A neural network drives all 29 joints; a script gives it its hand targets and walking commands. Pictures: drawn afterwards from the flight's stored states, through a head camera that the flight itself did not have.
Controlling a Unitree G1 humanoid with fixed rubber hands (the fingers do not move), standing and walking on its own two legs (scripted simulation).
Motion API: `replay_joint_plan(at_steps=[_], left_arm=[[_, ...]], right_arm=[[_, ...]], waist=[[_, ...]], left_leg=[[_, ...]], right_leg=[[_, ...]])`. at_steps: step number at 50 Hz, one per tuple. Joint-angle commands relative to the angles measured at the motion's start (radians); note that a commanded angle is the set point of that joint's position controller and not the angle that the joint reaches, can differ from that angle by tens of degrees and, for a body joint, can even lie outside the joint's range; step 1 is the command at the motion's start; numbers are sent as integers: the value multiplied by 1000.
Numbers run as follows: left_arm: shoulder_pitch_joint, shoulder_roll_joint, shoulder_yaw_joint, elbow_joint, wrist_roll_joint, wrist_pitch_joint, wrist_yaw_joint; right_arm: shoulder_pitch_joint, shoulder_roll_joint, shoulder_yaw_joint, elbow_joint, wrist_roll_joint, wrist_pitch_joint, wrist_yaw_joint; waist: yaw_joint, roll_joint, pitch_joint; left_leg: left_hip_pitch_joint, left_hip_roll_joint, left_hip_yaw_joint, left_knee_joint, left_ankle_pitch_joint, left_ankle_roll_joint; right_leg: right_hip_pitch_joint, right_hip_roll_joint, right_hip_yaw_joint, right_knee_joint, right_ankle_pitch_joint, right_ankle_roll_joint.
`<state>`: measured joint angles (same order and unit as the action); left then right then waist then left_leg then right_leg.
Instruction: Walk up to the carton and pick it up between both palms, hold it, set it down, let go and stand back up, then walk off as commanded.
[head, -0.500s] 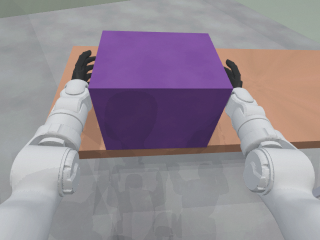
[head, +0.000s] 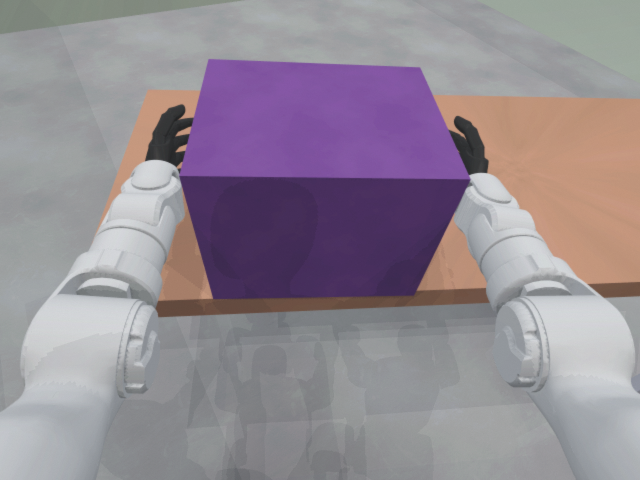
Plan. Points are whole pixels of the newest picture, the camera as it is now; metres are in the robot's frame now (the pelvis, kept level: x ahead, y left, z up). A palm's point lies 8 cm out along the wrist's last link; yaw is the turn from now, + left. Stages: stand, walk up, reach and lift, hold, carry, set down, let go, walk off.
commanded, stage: set down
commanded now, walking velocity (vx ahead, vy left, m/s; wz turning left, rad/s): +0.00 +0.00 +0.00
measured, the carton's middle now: (316, 183) +0.48 +0.06 +0.11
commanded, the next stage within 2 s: none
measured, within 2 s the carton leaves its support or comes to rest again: neither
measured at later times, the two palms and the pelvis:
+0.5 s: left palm (145, 200) +0.40 +0.26 +0.12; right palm (476, 208) +0.45 -0.14 +0.13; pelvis -0.01 +0.00 +0.00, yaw +0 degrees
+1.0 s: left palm (113, 233) +0.34 +0.28 +0.13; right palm (503, 236) +0.40 -0.16 +0.13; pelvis -0.03 +0.01 +0.00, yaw +0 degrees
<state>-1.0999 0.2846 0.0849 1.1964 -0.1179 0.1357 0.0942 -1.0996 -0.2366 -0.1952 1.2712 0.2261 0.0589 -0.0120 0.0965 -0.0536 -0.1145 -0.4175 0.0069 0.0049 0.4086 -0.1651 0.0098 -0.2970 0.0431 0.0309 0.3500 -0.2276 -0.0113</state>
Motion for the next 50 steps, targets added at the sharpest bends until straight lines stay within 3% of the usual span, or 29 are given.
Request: replay_joint_plan(at_steps=[1,3,7,8,9,12,13,14,16,18,19,20,21,23,28,31,32,34,35,36,38,39,40,41,42,43,47,50], left_arm=[[-409,212,28,-259,-79,-32,-30],[-365,202,44,-302,-82,-13,-26],[-316,203,60,-329,-50,11,-37],[-324,212,71,-326,-57,4,-40],[-310,208,56,-374,-57,8,-41],[-263,216,87,-425,-44,24,-41],[-232,207,76,-498,-40,30,-43],[-244,228,105,-443,-33,35,-44],[-217,226,88,-475,-42,46,-51],[-208,234,93,-513,-35,47,-50],[-189,224,88,-501,-33,53,-54],[-213,242,93,-467,-33,47,-57],[-178,222,81,-503,-32,53,-54],[-148,236,95,-571,-35,61,-51],[-132,272,97,-611,-29,98,-53],[-63,269,107,-653,-35,112,-52],[-114,276,105,-602,-34,122,-56],[-31,263,104,-695,-33,127,-49],[-30,270,110,-698,-33,140,-52],[-24,267,115,-715,-23,152,-52],[35,270,130,-763,-17,164,-56],[-28,282,128,-721,-13,176,-58],[21,264,115,-743,-13,180,-60],[-35,285,122,-735,-16,183,-60],[46,272,108,-794,-15,183,-58],[41,266,121,-815,-8,189,-52],[91,257,119,-872,10,225,-48],[75,281,121,-879,8,244,-41]], right_arm=[[-490,-316,122,-212,22,-52,2],[-466,-316,126,-233,24,-56,12],[-411,-330,114,-232,14,-41,8],[-422,-306,132,-255,20,-40,8],[-393,-325,108,-262,15,-44,7],[-350,-319,131,-292,33,-40,12],[-319,-330,120,-312,34,-38,14],[-337,-317,139,-313,33,-33,13],[-310,-318,135,-348,38,-29,11],[-292,-324,139,-373,50,-30,13],[-278,-325,133,-355,48,-29,16],[-296,-315,140,-365,44,-28,15],[-266,-326,133,-374,47,-30,18],[-241,-334,134,-451,54,-34,13],[-218,-354,131,-488,72,-5,10],[-155,-345,155,-546,84,5,16],[-200,-345,147,-515,85,19,15],[-133,-353,148,-570,93,16,23],[-125,-362,151,-581,100,23,21],[-120,-367,143,-563,97,29,23],[-65,-359,155,-611,108,39,25],[-112,-381,139,-572,105,51,26],[-78,-376,136,-602,106,54,25],[-132,-378,132,-618,100,61,25],[-53,-392,127,-646,113,61,29],[-56,-383,132,-648,108,66,34],[8,-410,124,-664,132,93,44],[-4,-415,122,-709,140,117,47]], waist=[[11,115,-704],[30,109,-698],[2,116,-655],[18,96,-657],[-8,109,-653],[12,107,-641],[-5,115,-674],[25,102,-620],[7,90,-614],[11,97,-614],[4,110,-604],[17,89,-589],[4,112,-597],[8,99,-597],[5,105,-573],[13,74,-565],[8,84,-555],[11,95,-563],[5,81,-567],[0,104,-529],[6,66,-548],[-5,91,-521],[-13,78,-517],[-8,73,-516],[-19,76,-529],[-8,89,-520],[-21,81,-498],[-17,65,-482]], left_leg=[[614,37,16,197,847,-99],[639,50,9,204,908,-97],[635,33,10,187,861,-93],[612,27,14,186,838,-88],[626,30,6,188,857,-91],[639,31,3,182,875,-85],[655,31,3,175,875,-90],[628,27,7,175,865,-82],[616,24,7,163,840,-76],[630,23,7,170,851,-80],[650,24,5,169,867,-82],[622,22,6,173,838,-75],[659,26,-1,171,861,-76],[662,26,-4,169,879,-70],[620,21,2,142,794,-65],[618,15,1,137,778,-58],[586,12,5,134,740,-56],[636,21,-5,129,782,-58],[629,18,1,131,774,-55],[655,20,-8,130,796,-55],[632,14,4,122,765,-52],[611,15,4,116,727,-52],[579,11,12,106,684,-56],[568,9,10,106,667,-50],[591,11,7,102,682,-58],[625,16,-3,105,697,-56],[592,13,8,83,622,-64],[501,-1,26,63,508,-60]], right_leg=[[-325,11,-79,-35,370,37],[-360,17,-80,-62,349,26],[-302,15,-87,-39,399,46],[-290,15,-79,-43,383,45],[-288,20,-87,-35,406,42],[-302,18,-83,-41,399,52],[-264,22,-89,-35,433,48],[-275,19,-83,-42,403,49],[-229,20,-83,-39,417,50],[-225,25,-85,-35,423,47],[-234,25,-91,-39,402,45],[-223,23,-85,-41,376,45],[-245,26,-95,-36,383,42],[-242,32,-95,-29,406,47],[-172,35,-90,-32,379,43],[-128,36,-87,-33,401,43],[-134,33,-82,-27,375,46],[-141,38,-87,-27,386,41],[-127,41,-85,-34,387,41],[-164,39,-87,-32,370,44],[-64,42,-81,-35,414,41],[-103,40,-82,-30,362,43],[-26,42,-83,-34,388,36],[-49,39,-81,-27,363,41],[-20,46,-88,-32,392,34],[-61,47,-88,-30,361,35],[23,54,-89,-37,363,25],[93,49,-75,-37,339,20]])
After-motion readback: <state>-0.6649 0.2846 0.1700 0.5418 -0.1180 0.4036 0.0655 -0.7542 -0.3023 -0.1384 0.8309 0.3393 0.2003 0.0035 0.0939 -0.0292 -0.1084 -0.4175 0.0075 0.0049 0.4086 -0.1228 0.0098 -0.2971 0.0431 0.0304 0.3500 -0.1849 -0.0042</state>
